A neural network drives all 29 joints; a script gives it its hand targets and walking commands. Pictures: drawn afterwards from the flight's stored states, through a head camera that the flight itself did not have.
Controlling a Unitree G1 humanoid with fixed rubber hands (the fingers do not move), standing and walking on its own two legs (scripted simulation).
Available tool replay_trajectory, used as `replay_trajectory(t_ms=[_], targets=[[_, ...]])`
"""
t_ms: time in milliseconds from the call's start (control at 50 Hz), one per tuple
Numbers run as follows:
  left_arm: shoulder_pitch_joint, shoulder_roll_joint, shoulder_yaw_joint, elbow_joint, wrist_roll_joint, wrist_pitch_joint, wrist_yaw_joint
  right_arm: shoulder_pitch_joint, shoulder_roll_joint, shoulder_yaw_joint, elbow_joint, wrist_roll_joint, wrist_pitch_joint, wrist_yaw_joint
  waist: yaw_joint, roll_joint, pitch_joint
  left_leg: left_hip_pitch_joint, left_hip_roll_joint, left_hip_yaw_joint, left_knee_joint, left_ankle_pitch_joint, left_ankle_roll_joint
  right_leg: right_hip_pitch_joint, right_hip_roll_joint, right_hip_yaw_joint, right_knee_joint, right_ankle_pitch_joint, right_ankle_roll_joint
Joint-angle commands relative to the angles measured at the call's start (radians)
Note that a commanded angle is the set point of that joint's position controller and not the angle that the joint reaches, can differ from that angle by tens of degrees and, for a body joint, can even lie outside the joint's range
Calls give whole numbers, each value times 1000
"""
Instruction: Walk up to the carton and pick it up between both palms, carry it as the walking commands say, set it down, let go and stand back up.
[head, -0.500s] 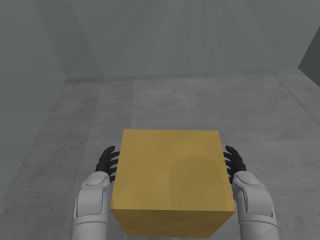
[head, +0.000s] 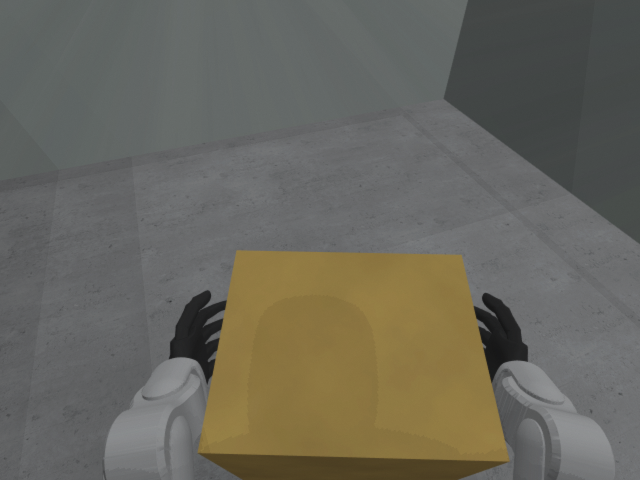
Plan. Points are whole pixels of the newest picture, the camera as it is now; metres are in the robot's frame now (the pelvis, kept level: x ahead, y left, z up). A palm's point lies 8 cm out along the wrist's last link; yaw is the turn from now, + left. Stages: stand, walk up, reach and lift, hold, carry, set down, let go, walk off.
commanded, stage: carry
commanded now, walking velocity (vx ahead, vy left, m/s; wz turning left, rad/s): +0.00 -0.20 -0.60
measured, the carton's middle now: (343, 382) +0.25 -0.01 +0.02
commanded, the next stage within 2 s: none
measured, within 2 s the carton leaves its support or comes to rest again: neither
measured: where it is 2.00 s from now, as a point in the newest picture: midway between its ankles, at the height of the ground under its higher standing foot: outside the picture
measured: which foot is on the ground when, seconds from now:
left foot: up 0.00-0.00, down 0.02-0.32, up 0.34-0.58, down 0.60-0.96, up 0.98-1.00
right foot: down 0.00-0.02, up 0.04-0.30, down 0.32-0.62, up 0.64-0.96, down 0.98-1.00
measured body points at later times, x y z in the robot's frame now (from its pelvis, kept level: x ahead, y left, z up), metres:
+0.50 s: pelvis -0.04 -0.13 +0.00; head -0.04 -0.14 +0.45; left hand +0.24 -0.06 +0.07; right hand +0.13 -0.37 +0.07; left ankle -0.02 +0.00 -0.67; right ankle -0.01 -0.24 -0.71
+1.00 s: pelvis -0.13 -0.26 +0.00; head -0.14 -0.24 +0.45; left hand +0.17 -0.28 +0.09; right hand -0.03 -0.54 +0.09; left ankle -0.02 -0.08 -0.71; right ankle -0.18 -0.40 -0.72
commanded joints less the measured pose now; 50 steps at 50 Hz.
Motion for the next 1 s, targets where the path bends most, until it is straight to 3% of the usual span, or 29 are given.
replay_trajectory(t_ms=[0,20,40,60,80,120,180,260,280,300,320,340,360,400,440,540,580,600,620,640,680,720,740,800,880,920,940,960,980], targets=[[-346,-624,-691,-132,-202,36,-64,-358,689,750,-90,241,27,95,1,42,-240,382,157,-163,-403,142,63,-83,-116,110,-22,-31,-18],[-363,-626,-711,-151,-205,46,-63,-354,666,738,-88,229,26,89,11,399,-199,377,521,-531,-477,340,200,-285,-4,-56,286,-320,45],[-407,-606,-704,-163,-215,55,-61,-363,654,726,-96,225,31,84,23,305,-143,332,583,-517,-448,525,260,-305,-112,-36,478,-315,53],[-420,-619,-695,-144,-221,64,-61,-372,653,709,-88,217,36,77,23,197,-104,255,526,-430,-445,494,245,-262,-153,6,547,-261,60],[-431,-635,-695,-135,-226,65,-64,-387,656,701,-87,204,36,74,29,140,-71,211,464,-297,-448,413,195,-219,-185,22,547,-199,67],[-408,-642,-687,-103,-225,67,-67,-376,642,680,-71,186,36,72,35,169,-48,161,365,-88,-420,417,106,-134,-167,-42,394,-141,77],[-388,-635,-675,-83,-228,70,-58,-356,616,667,-91,179,44,69,21,237,-79,192,336,25,-369,533,71,-23,-114,-156,171,-152,101],[-350,-630,-655,-53,-228,89,-58,-319,610,655,-73,162,62,58,18,295,-122,257,369,73,-251,613,16,83,-76,-232,-111,-57,88],[-331,-635,-649,-45,-230,90,-60,-323,623,660,-78,163,62,56,25,235,-157,241,338,101,-155,554,-15,182,-58,-238,-192,-20,78],[-327,-637,-641,-43,-228,89,-63,-318,630,666,-75,164,62,56,30,120,-174,162,296,125,-33,418,-53,297,-94,-176,-298,64,67],[-316,-633,-630,-30,-213,87,-66,-329,635,680,-74,163,64,57,37,-77,-166,-69,224,120,146,-38,-84,430,-262,67,-341,279,4],[-307,-630,-629,-31,-210,78,-67,-358,641,726,-114,185,67,70,41,-326,-171,-268,113,89,312,-306,-105,461,-416,324,-280,599,-121],[-315,-675,-641,-60,-228,71,-71,-369,691,751,-107,210,64,81,30,-242,-191,-264,130,-15,416,-283,-91,442,-406,284,-219,696,-165],[-353,-722,-651,-81,-229,48,-82,-451,756,789,-129,250,50,98,25,-148,-214,-199,128,-41,419,-153,-63,340,-325,149,-198,553,-146],[-351,-753,-663,-93,-231,29,-92,-447,787,801,-146,266,32,104,26,-141,-241,-141,98,-33,345,-70,-42,300,-278,111,-203,414,-130],[-335,-706,-704,-126,-229,23,-97,-375,733,773,-126,235,21,104,39,-144,-243,54,-1,1,39,-21,6,175,-264,203,-303,169,-130],[-354,-681,-726,-136,-236,31,-95,-334,713,746,-101,217,25,103,20,-122,-243,264,-9,2,-226,64,39,60,-212,186,-298,86,-67],[-370,-666,-736,-140,-241,38,-94,-313,704,727,-82,208,27,100,2,2,-235,443,112,-108,-426,92,74,-84,-135,98,-180,-40,3],[-420,-661,-765,-166,-252,47,-97,-300,693,700,-44,188,20,95,-3,412,-168,383,504,-526,-521,145,213,-262,-31,-54,207,-254,60],[-442,-646,-757,-171,-248,53,-96,-304,681,698,-63,188,22,97,22,309,-94,310,600,-521,-539,289,267,-306,-110,-25,430,-256,65],[-419,-667,-725,-102,-243,63,-101,-341,678,689,-64,178,26,95,36,82,-43,214,477,-313,-515,237,191,-242,-172,43,599,-153,77],[-400,-672,-718,-77,-233,62,-101,-347,670,679,-49,171,25,95,41,126,-29,194,349,-70,-470,357,90,-172,-172,-10,505,-91,87],[-404,-673,-718,-80,-232,61,-96,-356,661,678,-66,175,25,96,37,163,-31,206,323,-12,-444,449,72,-144,-149,-57,438,-98,98],[-381,-655,-704,-80,-221,68,-78,-344,630,675,-85,186,37,95,24,241,-63,250,337,47,-395,640,71,-72,-139,-138,250,-151,120],[-353,-640,-683,-65,-212,80,-70,-312,621,676,-76,182,49,88,4,333,-111,270,360,86,-316,606,22,44,-106,-203,8,-114,107],[-324,-650,-670,-51,-208,78,-71,-332,638,694,-90,191,48,89,22,272,-162,235,322,118,-192,473,-32,208,-76,-240,-225,30,82],[-307,-649,-658,-47,-199,74,-72,-346,644,705,-94,197,46,90,32,133,-179,149,267,145,-62,326,-63,335,-116,-192,-333,114,81],[-286,-648,-642,-39,-185,69,-73,-357,640,720,-92,197,47,91,41,-38,-158,-72,217,115,136,-67,-89,470,-281,13,-354,338,46],[-278,-629,-645,-35,-182,62,-73,-346,643,754,-105,210,52,101,41,-335,-202,-277,108,106,292,-291,-120,520,-489,287,-299,709,-84]])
